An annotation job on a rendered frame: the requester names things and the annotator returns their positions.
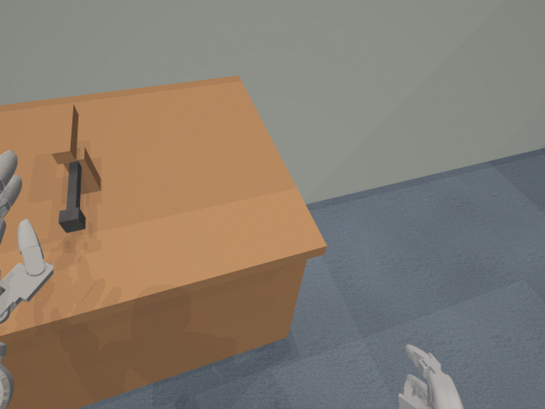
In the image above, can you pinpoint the counter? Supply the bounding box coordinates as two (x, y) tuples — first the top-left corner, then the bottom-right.
(0, 76), (327, 409)

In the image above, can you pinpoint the robot left hand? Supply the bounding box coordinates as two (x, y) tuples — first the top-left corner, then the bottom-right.
(0, 150), (54, 324)

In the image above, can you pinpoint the robot right hand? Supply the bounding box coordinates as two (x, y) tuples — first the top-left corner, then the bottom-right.
(399, 344), (464, 409)

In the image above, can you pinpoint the tap lever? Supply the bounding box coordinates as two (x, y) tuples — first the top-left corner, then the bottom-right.
(59, 161), (86, 233)

